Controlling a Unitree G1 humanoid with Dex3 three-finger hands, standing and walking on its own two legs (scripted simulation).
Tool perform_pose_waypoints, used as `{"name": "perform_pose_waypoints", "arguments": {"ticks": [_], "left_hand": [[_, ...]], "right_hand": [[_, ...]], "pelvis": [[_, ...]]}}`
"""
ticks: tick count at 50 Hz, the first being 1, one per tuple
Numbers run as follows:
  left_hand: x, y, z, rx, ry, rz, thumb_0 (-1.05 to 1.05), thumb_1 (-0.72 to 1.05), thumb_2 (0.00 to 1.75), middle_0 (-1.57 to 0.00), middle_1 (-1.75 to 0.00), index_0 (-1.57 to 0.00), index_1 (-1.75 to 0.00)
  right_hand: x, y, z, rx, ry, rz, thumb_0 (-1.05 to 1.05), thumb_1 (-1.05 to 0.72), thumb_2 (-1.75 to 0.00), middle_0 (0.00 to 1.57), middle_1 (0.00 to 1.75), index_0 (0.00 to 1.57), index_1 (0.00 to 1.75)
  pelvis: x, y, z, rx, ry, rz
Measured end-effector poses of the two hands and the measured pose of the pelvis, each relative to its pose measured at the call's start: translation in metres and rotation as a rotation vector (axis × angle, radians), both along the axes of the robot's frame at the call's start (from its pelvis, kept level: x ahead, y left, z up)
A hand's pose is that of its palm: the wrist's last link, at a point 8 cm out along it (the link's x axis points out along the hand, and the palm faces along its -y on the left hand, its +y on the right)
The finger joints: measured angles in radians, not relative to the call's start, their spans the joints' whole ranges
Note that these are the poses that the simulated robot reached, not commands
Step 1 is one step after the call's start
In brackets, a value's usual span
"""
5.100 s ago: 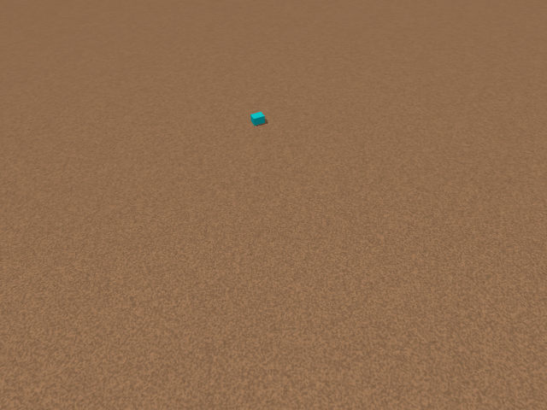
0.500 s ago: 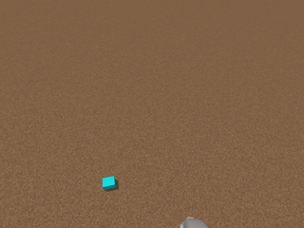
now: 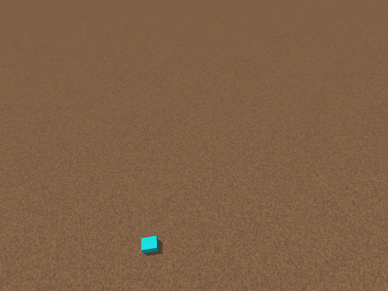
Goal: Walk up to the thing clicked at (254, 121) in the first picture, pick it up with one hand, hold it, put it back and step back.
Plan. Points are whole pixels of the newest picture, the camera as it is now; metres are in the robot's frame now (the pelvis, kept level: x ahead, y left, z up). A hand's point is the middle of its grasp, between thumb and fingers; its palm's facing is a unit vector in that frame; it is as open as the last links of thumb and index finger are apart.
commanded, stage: walk up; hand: left
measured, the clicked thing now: (150, 244) +0.44 +0.28 -0.73
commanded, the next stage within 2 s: stand in 1.32 s
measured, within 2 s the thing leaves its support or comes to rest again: neither
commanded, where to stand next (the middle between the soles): +0.06 +0.05 m, yaw -1 degrees
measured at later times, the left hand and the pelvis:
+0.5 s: hand out of the picture +0.11 +0.28 -0.13, palm faces -0.01 -0.93 -0.36, open 7.4 cm; pelvis +0.04 +0.01 +0.03, yaw +0 degrees
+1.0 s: hand out of the picture +0.14 +0.26 -0.13, palm faces -0.05 -0.94 -0.35, open 7.4 cm; pelvis +0.05 +0.01 +0.03, yaw -1 degrees
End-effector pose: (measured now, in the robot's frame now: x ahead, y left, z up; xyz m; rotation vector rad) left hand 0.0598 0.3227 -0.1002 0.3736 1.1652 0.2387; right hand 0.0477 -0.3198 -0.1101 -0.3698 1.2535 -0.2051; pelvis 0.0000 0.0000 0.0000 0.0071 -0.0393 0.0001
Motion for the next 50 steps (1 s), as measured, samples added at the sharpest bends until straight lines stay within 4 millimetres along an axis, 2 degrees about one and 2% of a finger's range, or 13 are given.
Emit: {"name": "perform_pose_waypoints", "arguments": {"ticks": [4, 9, 17, 23, 30, 43, 50], "left_hand": [[0.009, 0.000, -0.008, -0.037, 0.026, 0.012, 0.01, 0.91, 0.90, -0.20, -0.30, -0.21, -0.30], [0.018, -0.004, -0.011, -0.064, 0.037, 0.017, 0.01, 0.91, 0.90, -0.20, -0.30, -0.21, -0.30], [0.033, -0.006, -0.004, -0.070, 0.048, 0.023, 0.01, 0.91, 0.90, -0.20, -0.30, -0.21, -0.30], [0.044, -0.004, 0.005, -0.056, 0.049, 0.023, 0.01, 0.91, 0.90, -0.20, -0.30, -0.21, -0.30], [0.053, -0.003, 0.012, -0.042, 0.054, 0.016, 0.01, 0.91, 0.90, -0.20, -0.30, -0.21, -0.30], [0.069, -0.011, 0.014, -0.049, 0.058, -0.009, 0.01, 0.91, 0.90, -0.20, -0.30, -0.21, -0.30], [0.078, -0.015, 0.013, -0.058, 0.051, -0.021, 0.01, 0.91, 0.90, -0.20, -0.30, -0.21, -0.30]], "right_hand": [[0.013, 0.010, 0.009, -0.005, -0.005, -0.005, 0.01, -0.90, -0.89, 0.21, 0.30, 0.20, 0.30], [0.044, 0.022, 0.015, 0.007, -0.033, 0.013, 0.01, -0.90, -0.89, 0.21, 0.30, 0.20, 0.30], [0.095, 0.037, 0.023, 0.039, -0.112, 0.034, 0.01, -0.90, -0.89, 0.21, 0.30, 0.21, 0.30], [0.115, 0.040, 0.027, 0.055, -0.134, 0.031, 0.01, -0.90, -0.89, 0.21, 0.30, 0.21, 0.30], [0.112, 0.037, 0.026, 0.064, -0.116, 0.002, 0.01, -0.90, -0.89, 0.21, 0.30, 0.21, 0.30], [0.073, 0.027, 0.020, 0.056, -0.019, -0.066, 0.01, -0.90, -0.89, 0.21, 0.30, 0.20, 0.30], [0.061, 0.027, 0.019, 0.053, 0.001, -0.086, 0.01, -0.90, -0.89, 0.21, 0.30, 0.20, 0.30]], "pelvis": [[0.009, 0.006, 0.005, -0.018, 0.004, 0.007], [0.021, 0.009, 0.010, -0.026, 0.004, 0.009], [0.032, 0.012, 0.018, -0.022, 0.004, 0.003], [0.037, 0.013, 0.024, -0.014, 0.005, -0.002], [0.042, 0.013, 0.028, -0.007, 0.004, -0.009], [0.048, 0.011, 0.030, -0.005, 0.005, -0.015], [0.050, 0.011, 0.030, -0.005, 0.004, -0.018]]}}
